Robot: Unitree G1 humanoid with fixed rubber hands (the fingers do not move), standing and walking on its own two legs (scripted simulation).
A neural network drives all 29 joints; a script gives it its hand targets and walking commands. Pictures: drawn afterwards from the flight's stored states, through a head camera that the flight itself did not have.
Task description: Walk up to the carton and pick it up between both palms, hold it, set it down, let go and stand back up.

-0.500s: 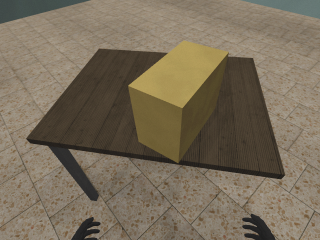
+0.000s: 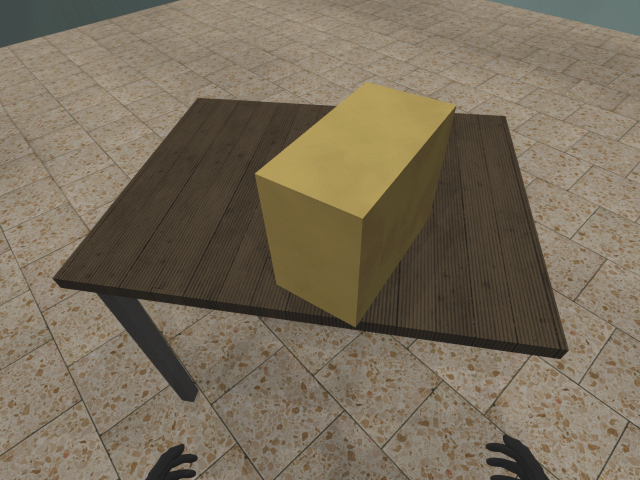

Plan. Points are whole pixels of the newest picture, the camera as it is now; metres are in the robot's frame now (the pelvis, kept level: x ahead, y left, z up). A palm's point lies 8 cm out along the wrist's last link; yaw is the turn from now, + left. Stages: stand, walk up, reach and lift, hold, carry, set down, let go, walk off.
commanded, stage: walk up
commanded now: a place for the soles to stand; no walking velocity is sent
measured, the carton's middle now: (361, 200) +0.53 -0.02 +0.04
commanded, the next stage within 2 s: none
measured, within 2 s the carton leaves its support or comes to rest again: neither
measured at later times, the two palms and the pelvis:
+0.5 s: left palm out of the picture +0.10 +0.26 -0.10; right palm out of the picture +0.12 -0.24 -0.10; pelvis +0.00 +0.00 +0.00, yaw +0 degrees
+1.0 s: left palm out of the picture +0.09 +0.27 -0.10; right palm out of the picture +0.12 -0.24 -0.10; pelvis +0.01 +0.00 +0.00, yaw +0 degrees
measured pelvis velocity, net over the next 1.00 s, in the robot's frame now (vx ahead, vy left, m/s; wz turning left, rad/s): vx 0.01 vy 0.00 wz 0.00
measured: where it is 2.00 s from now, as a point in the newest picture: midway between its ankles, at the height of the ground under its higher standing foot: outside the picture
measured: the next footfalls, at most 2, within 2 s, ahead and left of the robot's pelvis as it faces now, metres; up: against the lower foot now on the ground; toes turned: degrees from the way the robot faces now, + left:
none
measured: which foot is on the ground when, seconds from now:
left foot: down 0.00-1.00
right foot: down 0.00-1.00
